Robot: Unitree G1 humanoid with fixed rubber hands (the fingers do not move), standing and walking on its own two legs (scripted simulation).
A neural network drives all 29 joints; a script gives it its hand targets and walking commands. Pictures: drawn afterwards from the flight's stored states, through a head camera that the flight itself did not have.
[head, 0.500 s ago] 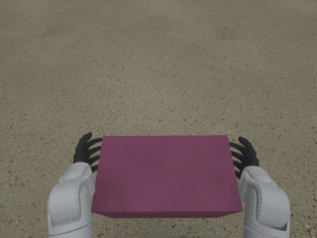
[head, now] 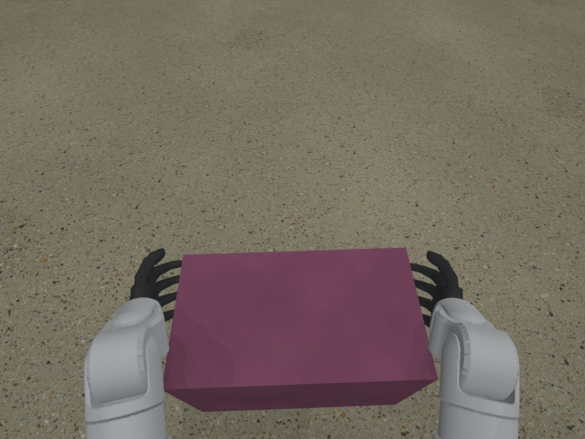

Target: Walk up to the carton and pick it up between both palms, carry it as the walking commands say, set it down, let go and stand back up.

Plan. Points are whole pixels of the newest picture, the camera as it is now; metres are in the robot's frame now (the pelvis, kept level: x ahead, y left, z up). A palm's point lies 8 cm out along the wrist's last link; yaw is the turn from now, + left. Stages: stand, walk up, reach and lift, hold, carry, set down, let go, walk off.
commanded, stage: carry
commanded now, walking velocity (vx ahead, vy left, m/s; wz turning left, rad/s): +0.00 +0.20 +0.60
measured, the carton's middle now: (297, 335) +0.27 +0.01 +0.00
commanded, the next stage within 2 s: none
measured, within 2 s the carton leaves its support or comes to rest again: neither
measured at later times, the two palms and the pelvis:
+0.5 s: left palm out of the picture +0.14 +0.36 +0.13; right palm (297, 315) +0.24 +0.01 +0.11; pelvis -0.06 +0.12 +0.03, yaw +16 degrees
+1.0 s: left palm out of the picture -0.05 +0.56 +0.09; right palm (45, 413) +0.15 +0.26 +0.08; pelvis -0.17 +0.27 +0.01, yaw +33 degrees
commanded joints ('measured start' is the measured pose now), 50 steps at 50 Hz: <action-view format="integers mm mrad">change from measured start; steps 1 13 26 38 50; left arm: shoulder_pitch -452 -316 -362 -479 -313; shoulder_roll -924 -845 -821 -936 -852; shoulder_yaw -861 -816 -761 -873 -825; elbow -34 -15 12 -45 -29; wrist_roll -481 -452 -430 -489 -450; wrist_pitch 21 13 46 25 15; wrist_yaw -312 -306 -313 -318 -307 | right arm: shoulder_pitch -399 -354 -434 -395 -358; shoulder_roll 809 729 773 816 735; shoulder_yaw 732 766 792 720 772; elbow -89 -123 -76 -83 -127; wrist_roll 442 418 452 439 421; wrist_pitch -5 -22 19 -2 -19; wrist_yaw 331 317 311 332 317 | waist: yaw -8 0 21 -5 8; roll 288 150 -230 293 144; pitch -314 -312 -169 -307 -321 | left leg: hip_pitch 352 200 -102 345 207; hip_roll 192 151 -2 197 137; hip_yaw -211 -412 63 -211 -394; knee -112 -310 215 -133 -277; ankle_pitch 897 419 -142 873 460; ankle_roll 159 172 -55 160 163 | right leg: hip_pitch -180 151 319 -179 179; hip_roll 148 276 -73 156 268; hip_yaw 26 35 -70 25 25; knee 271 -271 -499 265 -331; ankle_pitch -76 139 1024 -50 188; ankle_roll -20 -134 -185 -20 -132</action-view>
